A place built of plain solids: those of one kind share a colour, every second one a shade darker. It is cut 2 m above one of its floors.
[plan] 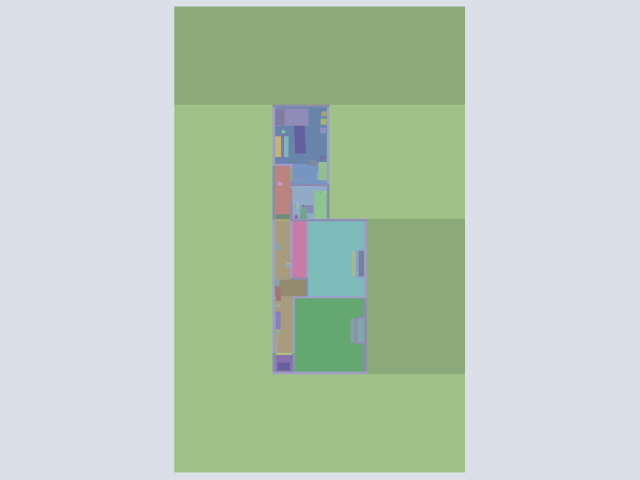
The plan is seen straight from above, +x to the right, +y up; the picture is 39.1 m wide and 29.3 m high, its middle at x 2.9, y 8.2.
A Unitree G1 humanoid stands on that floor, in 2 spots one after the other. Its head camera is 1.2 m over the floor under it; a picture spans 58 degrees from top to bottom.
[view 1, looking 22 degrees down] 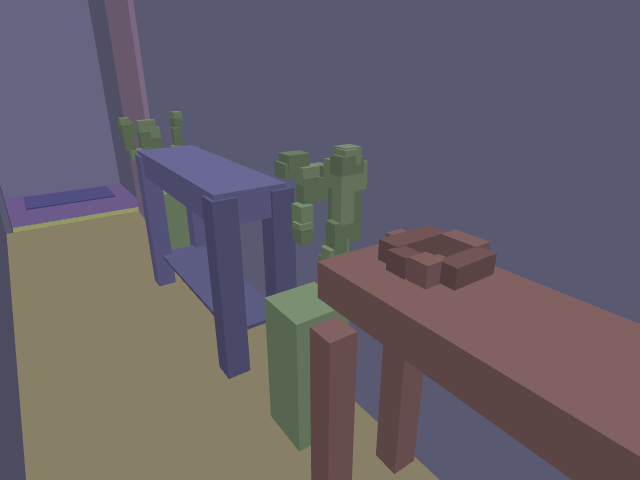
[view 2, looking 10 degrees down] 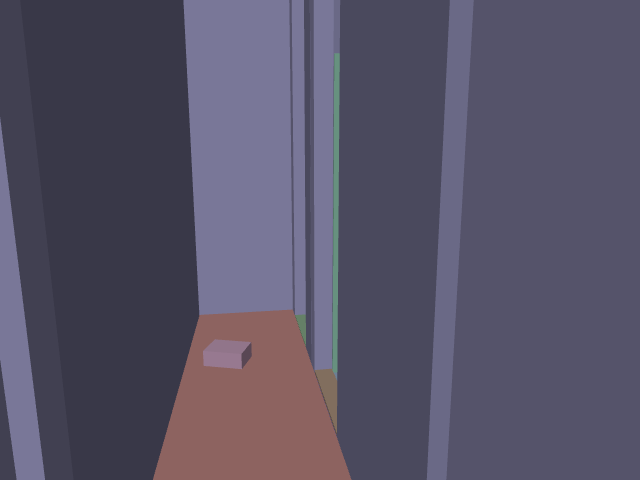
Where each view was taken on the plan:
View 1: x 1.02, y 5.22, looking -125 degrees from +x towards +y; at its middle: wall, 1.63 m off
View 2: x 0.62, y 8.47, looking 80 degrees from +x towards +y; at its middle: wall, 2.96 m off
